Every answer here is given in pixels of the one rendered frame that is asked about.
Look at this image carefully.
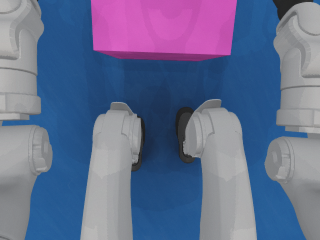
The left robot thigh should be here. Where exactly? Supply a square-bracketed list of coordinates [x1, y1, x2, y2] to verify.
[80, 109, 142, 240]

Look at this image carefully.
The right robot forearm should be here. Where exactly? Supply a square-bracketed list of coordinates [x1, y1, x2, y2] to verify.
[273, 2, 320, 139]

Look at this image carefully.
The robot right hand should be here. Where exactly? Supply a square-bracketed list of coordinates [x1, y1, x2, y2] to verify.
[272, 0, 314, 20]

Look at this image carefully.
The left robot foot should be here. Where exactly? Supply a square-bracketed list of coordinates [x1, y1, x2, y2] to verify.
[131, 116, 145, 172]

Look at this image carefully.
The carton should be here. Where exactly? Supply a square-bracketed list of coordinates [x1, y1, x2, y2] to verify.
[91, 0, 237, 62]

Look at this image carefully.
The left robot forearm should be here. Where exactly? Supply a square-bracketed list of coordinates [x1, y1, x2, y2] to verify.
[0, 0, 44, 126]

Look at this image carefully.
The left robot upper arm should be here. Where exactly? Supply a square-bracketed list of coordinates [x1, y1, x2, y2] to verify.
[0, 124, 53, 240]

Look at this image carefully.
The right robot upper arm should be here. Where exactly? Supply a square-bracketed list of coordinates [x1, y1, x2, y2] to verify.
[264, 136, 320, 240]

